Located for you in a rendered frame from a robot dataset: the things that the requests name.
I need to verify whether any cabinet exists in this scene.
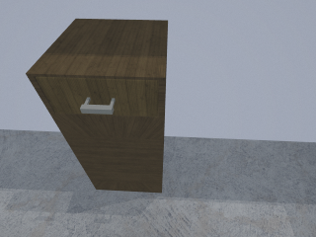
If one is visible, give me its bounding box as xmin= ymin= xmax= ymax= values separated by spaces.
xmin=26 ymin=19 xmax=168 ymax=194

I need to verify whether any handle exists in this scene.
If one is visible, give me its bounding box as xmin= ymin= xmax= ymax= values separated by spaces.
xmin=80 ymin=97 xmax=116 ymax=115

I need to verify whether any drawer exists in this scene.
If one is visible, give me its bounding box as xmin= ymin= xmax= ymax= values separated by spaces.
xmin=36 ymin=76 xmax=159 ymax=117

